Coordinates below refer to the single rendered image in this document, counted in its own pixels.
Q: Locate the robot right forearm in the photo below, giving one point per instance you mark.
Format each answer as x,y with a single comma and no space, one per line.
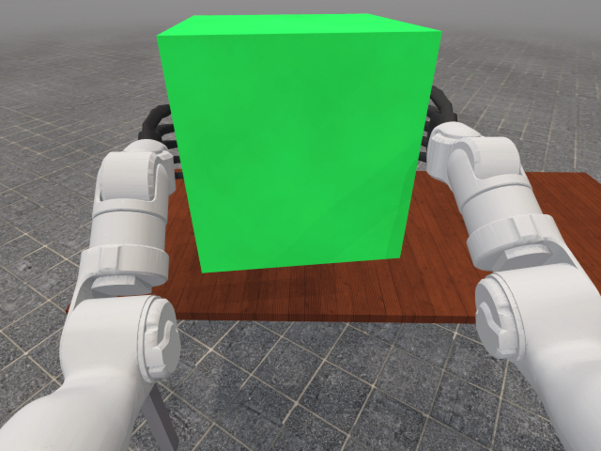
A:
507,229

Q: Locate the robot right hand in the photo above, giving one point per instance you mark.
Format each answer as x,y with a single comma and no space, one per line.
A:
444,113

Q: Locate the left robot upper arm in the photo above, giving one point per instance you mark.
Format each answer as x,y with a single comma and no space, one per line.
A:
114,350

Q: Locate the carton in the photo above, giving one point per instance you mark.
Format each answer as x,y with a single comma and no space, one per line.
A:
298,135

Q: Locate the robot left hand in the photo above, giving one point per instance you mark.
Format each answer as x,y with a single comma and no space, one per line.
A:
151,130

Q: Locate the robot left forearm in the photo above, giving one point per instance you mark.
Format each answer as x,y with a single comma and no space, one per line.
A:
126,252

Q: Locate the right robot upper arm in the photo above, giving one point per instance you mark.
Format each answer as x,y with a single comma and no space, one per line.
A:
547,321

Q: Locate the table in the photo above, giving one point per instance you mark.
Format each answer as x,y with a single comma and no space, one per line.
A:
433,281

